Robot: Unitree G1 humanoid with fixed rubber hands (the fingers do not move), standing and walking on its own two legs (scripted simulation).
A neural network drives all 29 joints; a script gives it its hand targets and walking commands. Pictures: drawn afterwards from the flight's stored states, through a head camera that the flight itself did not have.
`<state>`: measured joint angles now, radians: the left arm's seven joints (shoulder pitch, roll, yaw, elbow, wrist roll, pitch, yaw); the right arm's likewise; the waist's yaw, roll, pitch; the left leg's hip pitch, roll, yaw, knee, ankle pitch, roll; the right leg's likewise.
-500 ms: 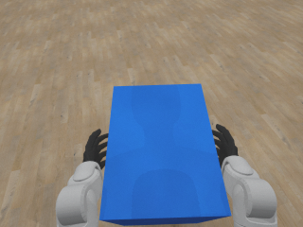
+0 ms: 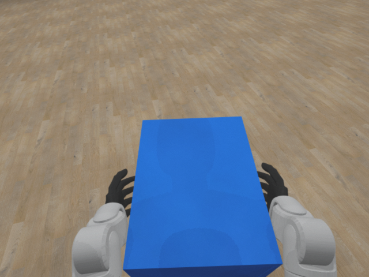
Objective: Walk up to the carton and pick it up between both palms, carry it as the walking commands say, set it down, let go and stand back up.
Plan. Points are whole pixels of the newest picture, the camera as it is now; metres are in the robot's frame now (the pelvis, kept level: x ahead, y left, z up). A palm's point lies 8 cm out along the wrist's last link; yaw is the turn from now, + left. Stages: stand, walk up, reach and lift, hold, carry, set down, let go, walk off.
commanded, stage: carry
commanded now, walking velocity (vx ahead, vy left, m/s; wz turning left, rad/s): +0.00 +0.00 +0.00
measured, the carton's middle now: (195, 209) +0.26 +0.00 +0.02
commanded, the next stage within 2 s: hold in 1.58 s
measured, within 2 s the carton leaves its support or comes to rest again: neither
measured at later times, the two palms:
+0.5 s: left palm (116, 190) +0.27 +0.16 +0.10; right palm (268, 187) +0.27 -0.14 +0.10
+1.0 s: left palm (115, 178) +0.32 +0.18 +0.07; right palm (251, 175) +0.31 -0.12 +0.07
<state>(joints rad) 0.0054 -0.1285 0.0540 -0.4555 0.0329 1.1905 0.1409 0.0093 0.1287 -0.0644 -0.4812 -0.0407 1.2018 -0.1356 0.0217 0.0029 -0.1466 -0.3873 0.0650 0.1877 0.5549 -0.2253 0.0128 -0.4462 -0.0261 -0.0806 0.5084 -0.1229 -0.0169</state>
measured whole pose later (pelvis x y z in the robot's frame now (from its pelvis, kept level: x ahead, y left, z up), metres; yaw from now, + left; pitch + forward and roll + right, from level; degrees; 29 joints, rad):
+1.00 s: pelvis +0.06 +0.03 +0.01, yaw +0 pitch +0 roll +0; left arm -0.10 -0.13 0.08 -0.21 0.08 1.03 0.11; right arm -0.07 0.13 -0.12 -0.25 -0.07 1.03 -0.10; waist 0.01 -0.01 -0.04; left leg -0.20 0.03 0.20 0.49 -0.29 0.05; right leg -0.28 -0.06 -0.07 0.48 -0.20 0.02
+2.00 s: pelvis +0.04 -0.01 +0.01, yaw +13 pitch -8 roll +0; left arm -0.17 -0.13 0.12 0.17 0.17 0.72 0.06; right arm -0.13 0.13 -0.21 0.09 -0.16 0.74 -0.02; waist -0.08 -0.01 0.05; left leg -0.11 -0.03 -0.06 0.44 -0.20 0.01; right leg -0.08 0.00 0.10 0.41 -0.20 0.04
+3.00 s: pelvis +0.04 -0.01 +0.00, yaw +13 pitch +10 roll +0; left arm -0.38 -0.17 0.30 0.51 0.29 0.36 0.00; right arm -0.32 0.16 -0.40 0.41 -0.30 0.37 0.05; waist -0.08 0.01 0.01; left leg -0.52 -0.05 -0.08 0.60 -0.25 0.00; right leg -0.51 0.01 0.11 0.60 -0.26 0.04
